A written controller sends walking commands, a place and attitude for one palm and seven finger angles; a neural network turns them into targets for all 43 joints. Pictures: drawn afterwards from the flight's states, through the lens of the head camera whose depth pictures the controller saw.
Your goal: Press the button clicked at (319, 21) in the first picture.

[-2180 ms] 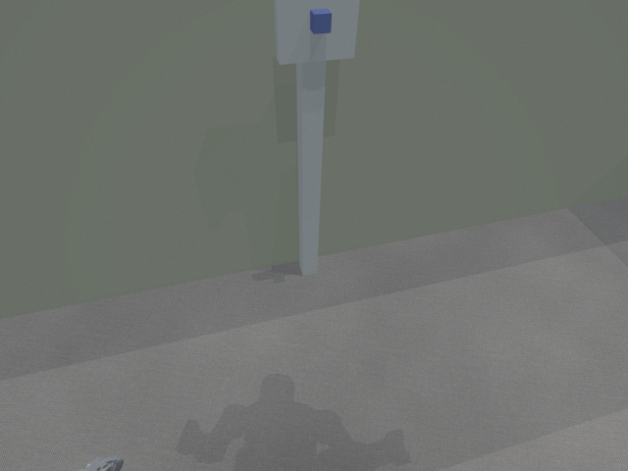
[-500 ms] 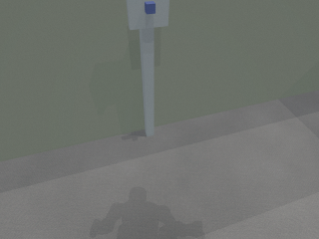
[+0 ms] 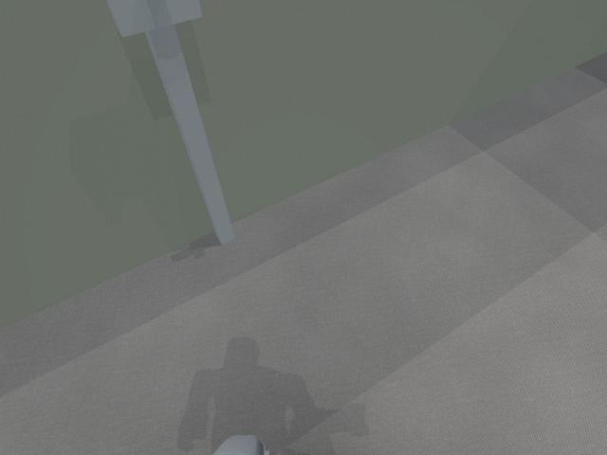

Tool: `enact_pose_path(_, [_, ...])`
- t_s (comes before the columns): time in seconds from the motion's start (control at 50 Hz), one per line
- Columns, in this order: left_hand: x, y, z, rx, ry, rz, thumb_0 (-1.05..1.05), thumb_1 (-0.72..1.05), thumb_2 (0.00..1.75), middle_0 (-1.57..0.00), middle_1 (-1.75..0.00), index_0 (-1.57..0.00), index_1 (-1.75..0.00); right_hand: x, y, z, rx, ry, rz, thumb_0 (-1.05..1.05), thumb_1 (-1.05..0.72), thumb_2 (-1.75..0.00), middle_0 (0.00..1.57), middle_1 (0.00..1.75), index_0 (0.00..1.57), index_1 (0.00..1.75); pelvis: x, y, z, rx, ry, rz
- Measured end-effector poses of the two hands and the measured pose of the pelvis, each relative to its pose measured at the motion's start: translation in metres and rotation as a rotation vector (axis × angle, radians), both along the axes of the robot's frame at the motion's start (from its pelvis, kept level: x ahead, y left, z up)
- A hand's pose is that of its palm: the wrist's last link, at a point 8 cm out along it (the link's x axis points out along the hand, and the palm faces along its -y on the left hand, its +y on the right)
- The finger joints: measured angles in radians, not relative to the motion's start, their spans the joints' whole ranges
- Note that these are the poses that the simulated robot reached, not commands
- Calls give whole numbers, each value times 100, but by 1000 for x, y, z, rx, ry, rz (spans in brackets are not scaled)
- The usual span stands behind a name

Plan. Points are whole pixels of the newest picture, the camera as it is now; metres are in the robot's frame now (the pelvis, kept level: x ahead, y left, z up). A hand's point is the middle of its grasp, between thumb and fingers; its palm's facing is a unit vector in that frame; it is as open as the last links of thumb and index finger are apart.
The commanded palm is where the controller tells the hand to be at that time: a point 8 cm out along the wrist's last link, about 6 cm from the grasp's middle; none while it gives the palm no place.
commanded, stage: walk to a spot facing it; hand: left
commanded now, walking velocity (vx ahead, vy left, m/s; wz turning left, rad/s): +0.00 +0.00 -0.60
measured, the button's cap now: out of the picture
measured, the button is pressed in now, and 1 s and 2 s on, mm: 0 0 0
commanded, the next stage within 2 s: turn to face it in 1.54 s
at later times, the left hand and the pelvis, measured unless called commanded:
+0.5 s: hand (175, 445) +0.14 +0.21 -0.16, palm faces -0.31 -0.92 -0.22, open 7.4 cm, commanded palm none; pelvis -0.01 +0.03 +0.00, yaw -20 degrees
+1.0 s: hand (243, 409) +0.20 +0.13 -0.19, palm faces -0.48 -0.86 -0.15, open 7.4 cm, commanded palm none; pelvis +0.13 -0.04 -0.01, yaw -33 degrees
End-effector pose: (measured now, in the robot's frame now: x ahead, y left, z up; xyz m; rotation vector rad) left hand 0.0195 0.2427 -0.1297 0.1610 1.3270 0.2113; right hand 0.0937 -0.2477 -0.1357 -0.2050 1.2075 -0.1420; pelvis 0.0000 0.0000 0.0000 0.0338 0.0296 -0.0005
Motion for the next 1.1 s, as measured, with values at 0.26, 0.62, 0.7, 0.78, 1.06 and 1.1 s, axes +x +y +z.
enact_pose_path(0.26, [58, 60, -14, 8, -79, -165, 1, 91, 90, -20, -30, -20, -30, -43, 25, 24, -85, -116, -131, 1, -91, -89, 20, 30, 20, 30, -17, 42, -6, -34, -5, -157])
enact_pose_path(0.62, [185, -55, -1, -46, -200, -569, 1, 91, 90, -20, -30, -20, -30, -225, 22, -16, 15, 171, -517, 1, -91, -89, 20, 30, 20, 30, -1, 2, -17, -55, -13, -422])
enact_pose_path(0.7, [193, -80, 4, -56, -236, -571, 1, 91, 90, -20, -30, -20, -30, -226, 7, -12, 25, 227, -544, 1, -91, -89, 20, 30, 20, 30, 12, -13, -12, -54, -27, -450])
enact_pose_path(0.78, [186, -87, 2, -55, -147, -590, 1, 91, 90, -20, -30, -20, -30, -186, -14, 1, 7, 127, -569, 2, -91, -89, 20, 30, 20, 30, 32, -25, -2, -46, -26, -488])
enact_pose_path(1.06, [233, -65, -47, -62, 149, -565, 1, 90, 90, -20, -30, -20, -30, 16, -52, 13, -92, -159, -541, 1, -91, -89, 20, 30, 20, 30, 156, -39, -22, -82, -27, -616])
enact_pose_path(1.1, [260, -70, -45, -55, 155, -596, 1, 91, 90, -20, -30, -20, -30, 24, -46, 15, -90, -160, -578, 1, -91, -89, 20, 30, 20, 30, 172, -41, -18, -81, -34, -646])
